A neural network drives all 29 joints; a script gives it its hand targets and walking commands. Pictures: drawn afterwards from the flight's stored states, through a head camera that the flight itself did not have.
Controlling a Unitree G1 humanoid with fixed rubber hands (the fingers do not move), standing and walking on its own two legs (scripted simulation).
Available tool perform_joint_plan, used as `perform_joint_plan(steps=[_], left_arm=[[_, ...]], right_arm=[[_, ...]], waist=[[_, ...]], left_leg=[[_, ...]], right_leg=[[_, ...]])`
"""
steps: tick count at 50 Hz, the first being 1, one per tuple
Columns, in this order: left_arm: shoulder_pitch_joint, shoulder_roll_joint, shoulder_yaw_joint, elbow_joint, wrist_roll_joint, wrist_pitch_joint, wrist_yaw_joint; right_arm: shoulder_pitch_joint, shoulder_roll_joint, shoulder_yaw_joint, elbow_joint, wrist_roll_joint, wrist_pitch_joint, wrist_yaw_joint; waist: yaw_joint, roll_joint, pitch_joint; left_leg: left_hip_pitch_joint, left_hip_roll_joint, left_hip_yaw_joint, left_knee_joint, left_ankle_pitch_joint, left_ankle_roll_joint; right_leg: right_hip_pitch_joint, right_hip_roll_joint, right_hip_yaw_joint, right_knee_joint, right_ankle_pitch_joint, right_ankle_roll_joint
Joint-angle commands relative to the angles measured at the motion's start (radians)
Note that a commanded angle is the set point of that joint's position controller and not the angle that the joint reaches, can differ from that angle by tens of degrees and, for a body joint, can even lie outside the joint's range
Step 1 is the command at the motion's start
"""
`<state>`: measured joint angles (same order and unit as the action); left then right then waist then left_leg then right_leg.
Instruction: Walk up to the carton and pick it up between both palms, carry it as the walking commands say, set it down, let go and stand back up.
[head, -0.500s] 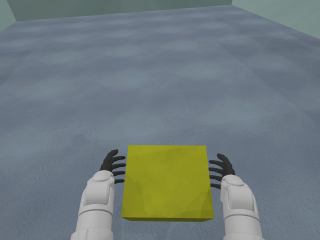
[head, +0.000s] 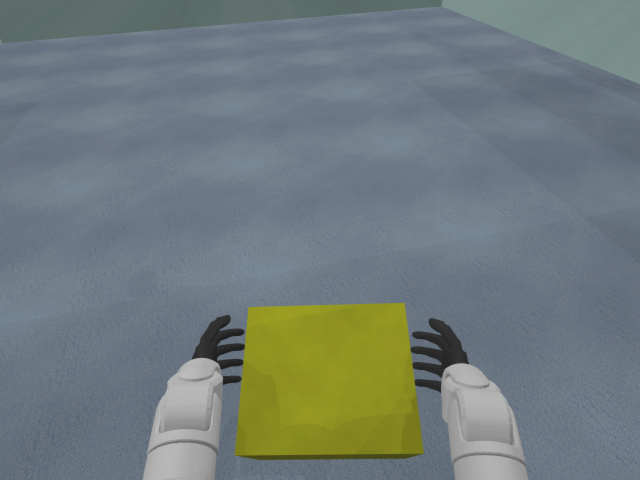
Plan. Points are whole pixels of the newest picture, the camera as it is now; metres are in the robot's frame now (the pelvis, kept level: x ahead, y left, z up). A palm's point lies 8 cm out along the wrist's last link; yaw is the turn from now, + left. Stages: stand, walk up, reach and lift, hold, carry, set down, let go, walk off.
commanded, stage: set down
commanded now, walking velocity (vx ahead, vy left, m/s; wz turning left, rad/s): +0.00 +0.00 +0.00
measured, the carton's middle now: (329, 384) +0.31 -0.02 -0.07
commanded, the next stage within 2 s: none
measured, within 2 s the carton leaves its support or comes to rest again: neither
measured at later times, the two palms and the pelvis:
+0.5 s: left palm (228, 395) +0.30 +0.13 -0.05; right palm (448, 398) +0.27 -0.19 -0.06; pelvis -0.02 -0.01 -0.02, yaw +0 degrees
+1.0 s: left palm (246, 402) +0.33 +0.12 -0.13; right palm (438, 408) +0.30 -0.20 -0.15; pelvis -0.05 -0.01 -0.08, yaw +0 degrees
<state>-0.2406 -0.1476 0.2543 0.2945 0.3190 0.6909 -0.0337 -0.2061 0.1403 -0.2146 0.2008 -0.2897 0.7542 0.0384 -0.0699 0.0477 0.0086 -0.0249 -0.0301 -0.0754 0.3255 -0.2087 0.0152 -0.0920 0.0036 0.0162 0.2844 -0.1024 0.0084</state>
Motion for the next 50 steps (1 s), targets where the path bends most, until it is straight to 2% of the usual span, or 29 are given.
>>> perform_joint_plan(steps=[1, 2, 4, 5, 7, 9, 10, 11, 12, 15, 16, 17, 19, 22, 24, 27, 31, 32, 35, 36, 37, 39, 40, 45, 46, 47, 48, 49, 50], left_arm=[[-0.468, -0.906, -0.507, 0.026, -0.239, -0.074, -0.269], [-0.489, -0.893, -0.503, 0.016, -0.24, -0.091, -0.27], [-0.5, -0.892, -0.485, 0.03, -0.237, -0.118, -0.268], [-0.491, -0.896, -0.48, 0.039, -0.235, -0.131, -0.266], [-0.471, -0.886, -0.467, 0.062, -0.225, -0.152, -0.264], [-0.459, -0.874, -0.444, 0.091, -0.211, -0.176, -0.263], [-0.474, -0.865, -0.433, 0.1, -0.204, -0.188, -0.261], [-0.463, -0.853, -0.405, 0.133, -0.184, -0.195, -0.259], [-0.475, -0.849, -0.408, 0.142, -0.176, -0.209, -0.256], [-0.492, -0.831, -0.4, 0.151, -0.163, -0.26, -0.248], [-0.502, -0.845, -0.401, 0.175, -0.165, -0.276, -0.247], [-0.497, -0.836, -0.395, 0.177, -0.163, -0.294, -0.244], [-0.523, -0.842, -0.398, 0.197, -0.167, -0.325, -0.24], [-0.545, -0.843, -0.387, 0.219, -0.158, -0.356, -0.228], [-0.591, -0.847, -0.394, 0.216, -0.158, -0.378, -0.225], [-0.625, -0.835, -0.357, 0.25, -0.132, -0.387, -0.225], [-0.714, -0.854, -0.339, 0.277, -0.114, -0.396, -0.237], [-0.742, -0.868, -0.348, 0.275, -0.119, -0.395, -0.239], [-0.788, -0.886, -0.334, 0.296, -0.119, -0.391, -0.255], [-0.815, -0.889, -0.346, 0.288, -0.129, -0.393, -0.26], [-0.818, -0.889, -0.334, 0.302, -0.124, -0.389, -0.264], [-0.843, -0.896, -0.327, 0.306, -0.124, -0.386, -0.272], [-0.848, -0.893, -0.328, 0.306, -0.126, -0.385, -0.278], [-0.874, -0.872, -0.315, 0.311, -0.128, -0.379, -0.294], [-0.862, -0.883, -0.309, 0.339, -0.126, -0.376, -0.3], [-0.857, -0.88, -0.312, 0.317, -0.13, -0.384, -0.3], [-0.844, -0.884, -0.312, 0.337, -0.129, -0.382, -0.304], [-0.842, -0.882, -0.317, 0.323, -0.134, -0.387, -0.304], [-0.861, -0.865, -0.318, 0.323, -0.143, -0.392, -0.305]], right_arm=[[-0.51, 0.849, 0.47, -0.043, 0.253, -0.087, 0.248], [-0.499, 0.854, 0.461, -0.018, 0.242, -0.095, 0.25], [-0.523, 0.856, 0.468, -0.012, 0.239, -0.121, 0.251], [-0.532, 0.861, 0.475, -0.009, 0.238, -0.134, 0.251], [-0.509, 0.856, 0.472, 0.018, 0.23, -0.158, 0.248], [-0.511, 0.844, 0.451, 0.049, 0.208, -0.184, 0.243], [-0.487, 0.835, 0.425, 0.082, 0.194, -0.194, 0.242], [-0.507, 0.829, 0.412, 0.1, 0.184, -0.211, 0.241], [-0.483, 0.824, 0.393, 0.129, 0.169, -0.225, 0.238], [-0.483, 0.823, 0.359, 0.182, 0.161, -0.283, 0.237], [-0.498, 0.811, 0.351, 0.177, 0.148, -0.303, 0.235], [-0.506, 0.811, 0.349, 0.185, 0.145, -0.322, 0.233], [-0.527, 0.8, 0.325, 0.202, 0.131, -0.355, 0.227], [-0.557, 0.8, 0.324, 0.235, 0.121, -0.387, 0.226], [-0.591, 0.811, 0.321, 0.253, 0.117, -0.408, 0.226], [-0.652, 0.817, 0.312, 0.277, 0.109, -0.419, 0.232], [-0.72, 0.83, 0.301, 0.311, 0.098, -0.43, 0.246], [-0.724, 0.835, 0.294, 0.327, 0.098, -0.431, 0.252], [-0.801, 0.851, 0.298, 0.323, 0.101, -0.43, 0.263], [-0.804, 0.851, 0.301, 0.325, 0.1, -0.431, 0.267], [-0.831, 0.869, 0.306, 0.332, 0.106, -0.425, 0.271], [-0.856, 0.878, 0.309, 0.328, 0.105, -0.424, 0.276], [-0.844, 0.886, 0.308, 0.33, 0.099, -0.421, 0.276], [-0.852, 0.891, 0.311, 0.354, 0.101, -0.408, 0.278], [-0.862, 0.88, 0.31, 0.334, 0.099, -0.415, 0.276], [-0.856, 0.895, 0.322, 0.334, 0.102, -0.414, 0.276], [-0.848, 0.892, 0.327, 0.326, 0.102, -0.418, 0.273], [-0.847, 0.894, 0.334, 0.327, 0.116, -0.419, 0.272], [-0.829, 0.882, 0.321, 0.342, 0.107, -0.422, 0.268]], waist=[[0.008, -0.033, -0.192], [0.006, -0.042, -0.208], [0.031, -0.048, -0.247], [0.037, -0.07, -0.274], [0.046, -0.061, -0.296], [0.042, -0.078, -0.311], [0.029, -0.072, -0.299], [0.046, -0.063, -0.292], [0.03, -0.052, -0.288], [0.035, -0.002, -0.343], [0.018, -0.011, -0.37], [0.024, -0.014, -0.393], [0.001, -0.032, -0.437], [0.012, -0.035, -0.474], [0.005, -0.037, -0.527], [0.027, -0.045, -0.524], [0.024, -0.04, -0.562], [0.011, -0.013, -0.583], [0.023, -0.018, -0.639], [0.012, -0.024, -0.654], [0.028, -0.031, -0.665], [0.026, -0.038, -0.693], [0.015, -0.042, -0.722], [0.026, -0.049, -0.758], [0.015, -0.058, -0.765], [0.026, -0.07, -0.79], [0.021, -0.064, -0.808], [0.029, -0.058, -0.821], [0.01, -0.065, -0.824]], left_leg=[[-0.195, -0.051, -0.008, -0.078, 0.027, 0.014], [-0.191, -0.049, -0.006, -0.069, 0.032, 0.014], [-0.186, -0.05, -0.003, -0.05, 0.069, 0.015], [-0.185, -0.053, -0.002, -0.038, 0.096, 0.016], [-0.176, -0.053, -0.001, -0.019, 0.14, 0.016], [-0.199, -0.055, -0.005, 0.009, 0.164, 0.018], [-0.22, -0.053, -0.009, 0.014, 0.153, 0.018], [-0.243, -0.057, -0.006, 0.027, 0.148, 0.017], [-0.253, -0.057, -0.008, 0.036, 0.152, 0.016], [-0.305, -0.059, -0.009, 0.086, 0.197, 0.009], [-0.307, -0.062, -0.015, 0.099, 0.211, 0.009], [-0.331, -0.064, -0.014, 0.119, 0.233, 0.007], [-0.36, -0.066, -0.019, 0.149, 0.23, 0.005], [-0.411, -0.07, -0.02, 0.193, 0.198, 0.002], [-0.457, -0.07, -0.017, 0.226, 0.179, -0.001], [-0.556, -0.073, -0.007, 0.268, 0.102, 0.002], [-0.657, -0.075, -0.003, 0.316, 0.007, 0.01], [-0.675, -0.076, -0.005, 0.327, -0.011, 0.008], [-0.738, -0.079, 0.008, 0.367, -0.063, 0.013], [-0.746, -0.078, 0.007, 0.38, -0.052, 0.013], [-0.778, -0.081, 0.014, 0.394, -0.077, 0.016], [-0.818, -0.084, 0.017, 0.416, -0.092, 0.018], [-0.839, -0.087, 0.02, 0.432, -0.093, 0.02], [-0.94, -0.096, 0.032, 0.487, -0.096, 0.02], [-0.951, -0.097, 0.029, 0.498, -0.095, 0.021], [-0.976, -0.099, 0.032, 0.514, -0.068, 0.021], [-0.982, -0.103, 0.032, 0.529, -0.049, 0.02], [-1.002, -0.104, 0.033, 0.543, -0.037, 0.02], [-1.031, -0.104, 0.034, 0.555, -0.034, 0.016]], right_leg=[[0.193, 0.08, 0.027, 0.036, 0.066, 0.005], [0.192, 0.08, 0.029, 0.043, 0.071, 0.005], [0.184, 0.079, 0.033, 0.058, 0.092, 0.006], [0.192, 0.081, 0.034, 0.07, 0.119, 0.009], [0.185, 0.078, 0.038, 0.079, 0.148, 0.007], [0.162, 0.076, 0.045, 0.095, 0.173, 0.008], [0.137, 0.08, 0.042, 0.104, 0.164, 0.006], [0.119, 0.075, 0.045, 0.11, 0.154, 0.003], [0.093, 0.074, 0.048, 0.117, 0.162, 0.001], [0.04, 0.071, 0.058, 0.16, 0.21, -0.009], [0.012, 0.073, 0.053, 0.173, 0.225, -0.011], [0.005, 0.069, 0.059, 0.191, 0.253, -0.012], [-0.038, 0.074, 0.051, 0.226, 0.262, -0.013], [-0.114, 0.075, 0.048, 0.272, 0.221, -0.015], [-0.144, 0.081, 0.045, 0.308, 0.206, -0.017], [-0.222, 0.085, 0.043, 0.35, 0.116, -0.016], [-0.303, 0.091, 0.039, 0.407, 0.024, -0.016], [-0.316, 0.089, 0.039, 0.42, 0.007, -0.022], [-0.358, 0.088, 0.039, 0.454, -0.048, -0.02], [-0.367, 0.088, 0.035, 0.465, -0.036, -0.021], [-0.378, 0.089, 0.034, 0.479, -0.062, -0.017], [-0.402, 0.087, 0.033, 0.501, -0.076, -0.016], [-0.407, 0.085, 0.031, 0.509, -0.071, -0.015], [-0.462, 0.085, 0.029, 0.561, -0.062, -0.008], [-0.481, 0.083, 0.026, 0.575, -0.058, -0.008], [-0.49, 0.088, 0.025, 0.593, -0.03, -0.004], [-0.497, 0.085, 0.028, 0.602, -0.005, -0.003], [-0.506, 0.088, 0.027, 0.617, 0.01, -0.001], [-0.523, 0.088, 0.029, 0.625, 0.027, 0.0]])
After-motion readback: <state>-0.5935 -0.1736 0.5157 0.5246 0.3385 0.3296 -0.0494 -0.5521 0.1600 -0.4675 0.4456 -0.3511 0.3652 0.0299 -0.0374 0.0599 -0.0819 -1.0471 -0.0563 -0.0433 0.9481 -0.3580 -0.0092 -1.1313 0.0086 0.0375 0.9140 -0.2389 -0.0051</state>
